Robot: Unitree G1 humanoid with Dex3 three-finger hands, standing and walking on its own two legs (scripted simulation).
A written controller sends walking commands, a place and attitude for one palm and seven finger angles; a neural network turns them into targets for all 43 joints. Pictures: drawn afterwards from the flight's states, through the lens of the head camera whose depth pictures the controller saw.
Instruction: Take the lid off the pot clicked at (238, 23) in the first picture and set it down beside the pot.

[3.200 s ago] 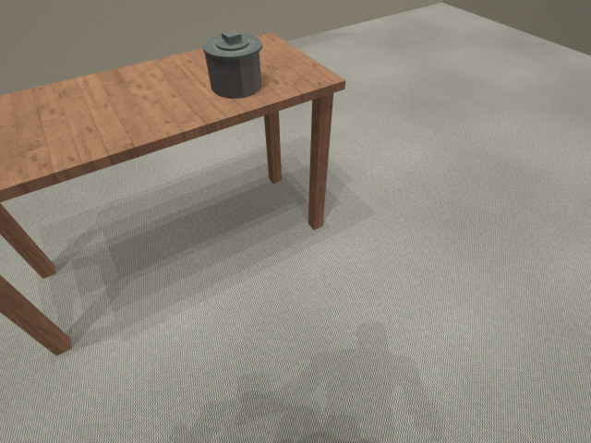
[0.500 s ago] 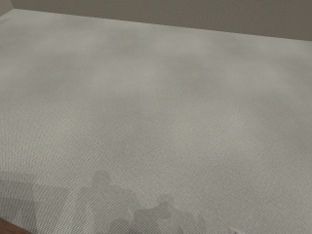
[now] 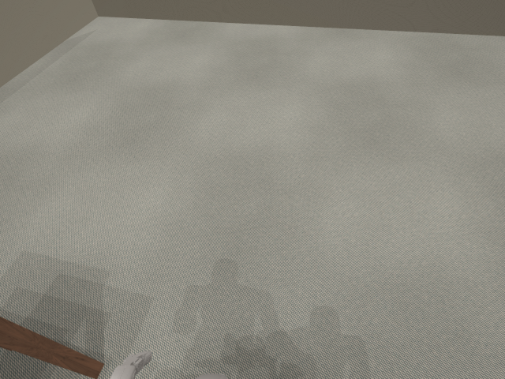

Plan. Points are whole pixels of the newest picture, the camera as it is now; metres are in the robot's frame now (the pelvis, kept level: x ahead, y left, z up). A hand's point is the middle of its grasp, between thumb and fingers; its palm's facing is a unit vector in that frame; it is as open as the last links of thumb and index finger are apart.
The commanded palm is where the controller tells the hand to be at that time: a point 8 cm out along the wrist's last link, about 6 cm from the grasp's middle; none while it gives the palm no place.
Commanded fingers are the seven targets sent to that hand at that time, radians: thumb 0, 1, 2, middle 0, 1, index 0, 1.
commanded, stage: turn to face it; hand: left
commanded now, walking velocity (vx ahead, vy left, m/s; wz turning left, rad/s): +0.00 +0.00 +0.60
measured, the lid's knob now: out of the picture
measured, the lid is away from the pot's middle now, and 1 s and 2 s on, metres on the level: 0.00 0.00 0.00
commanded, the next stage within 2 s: take the last steps up to it in 1.90 s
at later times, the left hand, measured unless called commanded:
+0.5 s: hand out of the picture -0.06 +0.26 -0.18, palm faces +0.36 -0.89 -0.28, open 7.4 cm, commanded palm none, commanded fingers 0.00 0.90 0.90 -0.20 -0.30 -0.20 -0.30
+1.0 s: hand out of the picture +0.01 +0.22 -0.14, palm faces +0.56 -0.78 -0.28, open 7.4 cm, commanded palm none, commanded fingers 0.00 0.90 0.90 -0.20 -0.30 -0.20 -0.30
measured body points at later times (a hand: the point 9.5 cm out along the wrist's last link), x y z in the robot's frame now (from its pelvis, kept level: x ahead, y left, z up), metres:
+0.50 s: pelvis +0.00 +0.04 -0.01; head +0.03 +0.08 +0.44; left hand -0.08 +0.31 -0.16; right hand +0.22 -0.17 -0.12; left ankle -0.04 +0.13 -0.73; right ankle +0.01 -0.11 -0.67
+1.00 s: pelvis +0.03 +0.00 +0.00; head +0.08 +0.00 +0.45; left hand -0.02 +0.26 -0.12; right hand +0.23 -0.18 -0.15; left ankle -0.07 +0.10 -0.65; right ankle +0.08 -0.09 -0.73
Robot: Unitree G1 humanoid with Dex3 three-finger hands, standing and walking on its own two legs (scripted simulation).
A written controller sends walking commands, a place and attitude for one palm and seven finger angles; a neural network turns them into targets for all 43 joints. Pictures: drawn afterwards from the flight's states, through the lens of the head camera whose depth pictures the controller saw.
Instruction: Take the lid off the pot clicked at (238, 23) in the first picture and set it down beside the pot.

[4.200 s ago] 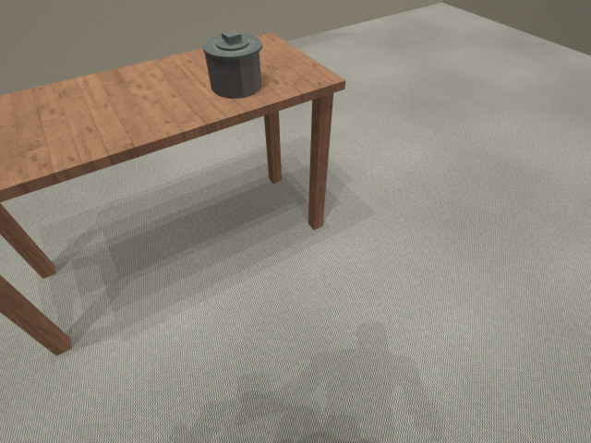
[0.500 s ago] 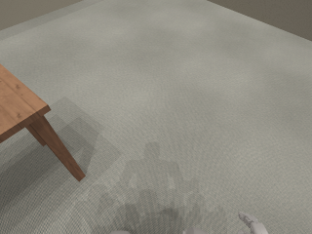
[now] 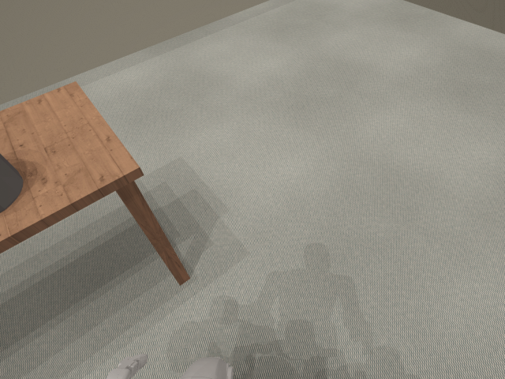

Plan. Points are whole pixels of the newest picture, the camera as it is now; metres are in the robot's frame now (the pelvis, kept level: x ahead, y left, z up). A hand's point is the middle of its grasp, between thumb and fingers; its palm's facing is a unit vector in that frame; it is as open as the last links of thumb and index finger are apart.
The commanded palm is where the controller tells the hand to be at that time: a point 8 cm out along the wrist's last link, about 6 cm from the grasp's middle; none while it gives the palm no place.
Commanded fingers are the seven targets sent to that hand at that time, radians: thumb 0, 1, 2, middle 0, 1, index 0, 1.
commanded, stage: turn to face it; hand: left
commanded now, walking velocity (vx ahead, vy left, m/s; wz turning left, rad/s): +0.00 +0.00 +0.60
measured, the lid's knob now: out of the picture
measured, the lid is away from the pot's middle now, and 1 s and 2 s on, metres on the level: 0.00 0.00 0.00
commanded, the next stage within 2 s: take the last steps up to it in 0.90 s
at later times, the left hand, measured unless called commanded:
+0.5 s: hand out of the picture +0.04 +0.29 -0.16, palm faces +0.32 -0.91 -0.27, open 7.4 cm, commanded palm none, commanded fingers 0.00 0.90 0.90 -0.20 -0.30 -0.20 -0.30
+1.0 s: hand out of the picture -0.04 +0.20 -0.15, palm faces +0.53 -0.80 -0.28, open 7.4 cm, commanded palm none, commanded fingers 0.00 0.90 0.90 -0.20 -0.30 -0.20 -0.30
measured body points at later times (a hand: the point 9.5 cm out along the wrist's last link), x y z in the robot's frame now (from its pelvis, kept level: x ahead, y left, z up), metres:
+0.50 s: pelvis +0.01 +0.04 +0.00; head +0.05 +0.07 +0.45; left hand +0.02 +0.33 -0.14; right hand +0.17 -0.18 -0.13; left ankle -0.01 +0.14 -0.74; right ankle +0.05 -0.11 -0.67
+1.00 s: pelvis +0.03 +0.00 +0.01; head +0.06 +0.00 +0.45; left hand -0.06 +0.24 -0.13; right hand +0.23 -0.19 -0.15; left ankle -0.08 +0.11 -0.69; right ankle +0.08 -0.09 -0.74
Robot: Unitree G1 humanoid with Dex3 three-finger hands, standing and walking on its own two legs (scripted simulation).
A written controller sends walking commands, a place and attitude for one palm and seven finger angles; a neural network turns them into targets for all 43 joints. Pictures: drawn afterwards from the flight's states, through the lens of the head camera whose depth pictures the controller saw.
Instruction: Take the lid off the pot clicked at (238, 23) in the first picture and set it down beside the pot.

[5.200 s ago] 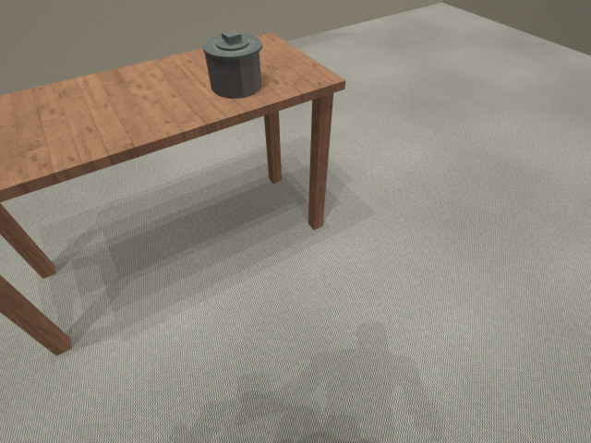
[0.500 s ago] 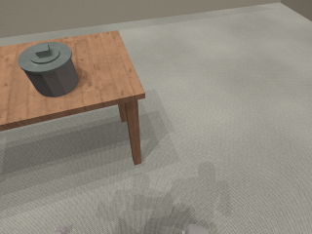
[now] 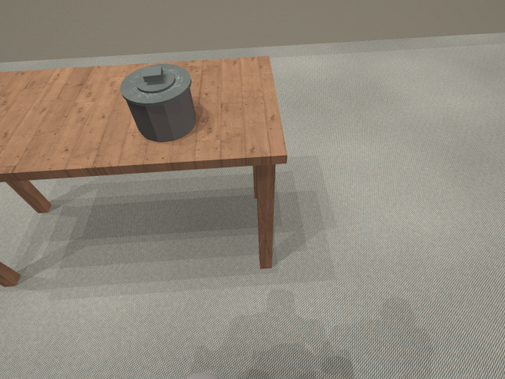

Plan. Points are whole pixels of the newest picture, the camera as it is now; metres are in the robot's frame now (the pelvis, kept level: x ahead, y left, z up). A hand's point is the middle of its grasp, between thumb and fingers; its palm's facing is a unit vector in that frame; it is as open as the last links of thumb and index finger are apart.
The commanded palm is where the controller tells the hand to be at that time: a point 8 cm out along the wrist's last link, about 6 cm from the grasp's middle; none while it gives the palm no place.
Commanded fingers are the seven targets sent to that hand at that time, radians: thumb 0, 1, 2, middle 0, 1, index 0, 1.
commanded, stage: take the last steps up to it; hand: left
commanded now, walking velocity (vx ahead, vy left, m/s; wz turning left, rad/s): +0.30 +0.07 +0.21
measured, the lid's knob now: (153, 73) +0.72 +0.29 +0.09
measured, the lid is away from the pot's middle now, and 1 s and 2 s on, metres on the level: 0.00 0.00 0.00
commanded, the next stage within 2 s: come to a stop and stand still in 0.78 s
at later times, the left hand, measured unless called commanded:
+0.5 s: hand out of the picture +0.12 +0.22 -0.17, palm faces +0.08 -0.98 -0.20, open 7.4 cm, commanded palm none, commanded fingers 0.00 0.90 0.90 -0.20 -0.30 -0.20 -0.30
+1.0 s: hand (152, 344) +0.20 +0.23 -0.19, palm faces +0.18 -0.97 -0.17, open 7.3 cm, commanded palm none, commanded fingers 0.00 0.90 0.90 -0.20 -0.30 -0.20 -0.30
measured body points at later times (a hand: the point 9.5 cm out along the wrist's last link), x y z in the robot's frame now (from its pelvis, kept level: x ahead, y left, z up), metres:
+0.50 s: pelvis +0.08 +0.03 -0.01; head +0.10 +0.03 +0.44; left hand +0.11 +0.27 -0.15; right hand +0.05 -0.19 -0.17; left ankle -0.03 +0.13 -0.74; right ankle +0.17 -0.09 -0.72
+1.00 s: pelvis +0.24 +0.06 -0.01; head +0.24 +0.08 +0.44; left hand +0.19 +0.28 -0.18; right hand +0.33 -0.16 -0.15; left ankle +0.28 +0.17 -0.74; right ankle +0.19 -0.08 -0.74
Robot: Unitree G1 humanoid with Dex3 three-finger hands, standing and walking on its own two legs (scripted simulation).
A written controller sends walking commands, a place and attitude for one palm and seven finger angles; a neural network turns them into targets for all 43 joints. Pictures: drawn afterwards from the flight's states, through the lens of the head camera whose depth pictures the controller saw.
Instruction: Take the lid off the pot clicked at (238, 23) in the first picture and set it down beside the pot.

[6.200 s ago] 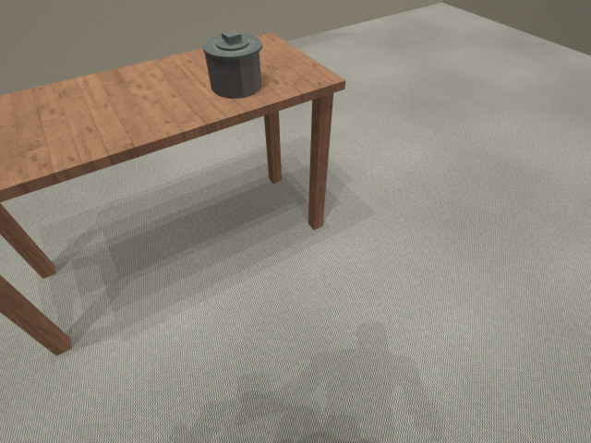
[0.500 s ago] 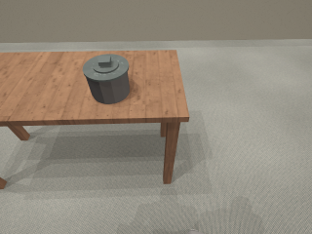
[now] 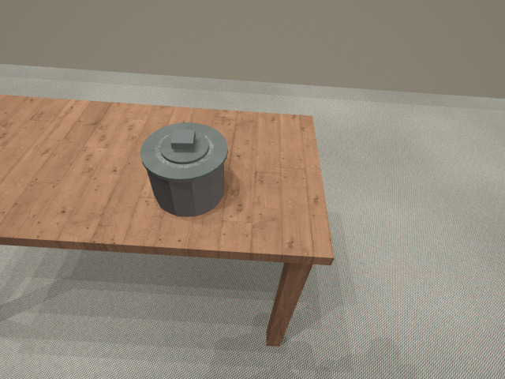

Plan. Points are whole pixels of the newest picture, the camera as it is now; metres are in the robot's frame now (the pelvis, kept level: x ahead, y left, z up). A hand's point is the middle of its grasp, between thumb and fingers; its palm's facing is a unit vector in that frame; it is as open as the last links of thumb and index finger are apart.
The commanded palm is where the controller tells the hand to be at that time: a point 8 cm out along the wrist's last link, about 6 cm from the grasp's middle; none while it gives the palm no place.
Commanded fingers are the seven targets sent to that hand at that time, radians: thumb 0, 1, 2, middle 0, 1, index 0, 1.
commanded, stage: come to a stop and stand still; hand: left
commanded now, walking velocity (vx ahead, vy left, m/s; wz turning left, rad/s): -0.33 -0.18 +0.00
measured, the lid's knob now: (183, 139) +0.50 +0.19 +0.10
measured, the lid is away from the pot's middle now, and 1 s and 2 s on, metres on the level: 0.00 0.00 0.00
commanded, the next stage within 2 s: look again from close up in 0.82 s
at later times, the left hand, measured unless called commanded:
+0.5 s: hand out of the picture +0.01 +0.14 -0.16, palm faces +0.01 -0.97 -0.26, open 7.4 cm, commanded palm none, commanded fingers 0.00 0.90 0.90 -0.20 -0.30 -0.20 -0.30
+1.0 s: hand out of the picture -0.02 +0.11 -0.16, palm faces +0.00 -0.98 -0.21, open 7.3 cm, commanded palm none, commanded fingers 0.00 0.90 0.90 -0.20 -0.30 -0.20 -0.30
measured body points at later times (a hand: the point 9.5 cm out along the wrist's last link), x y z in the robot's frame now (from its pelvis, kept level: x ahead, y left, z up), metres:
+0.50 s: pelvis -0.02 -0.05 +0.01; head -0.02 -0.07 +0.46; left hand +0.01 +0.19 -0.14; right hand +0.01 -0.29 -0.16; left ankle +0.01 +0.10 -0.71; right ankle -0.01 -0.15 -0.73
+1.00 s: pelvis -0.02 -0.06 +0.01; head -0.01 -0.07 +0.46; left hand -0.02 +0.16 -0.15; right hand -0.05 -0.26 -0.16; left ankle -0.02 +0.09 -0.72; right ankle -0.01 -0.15 -0.73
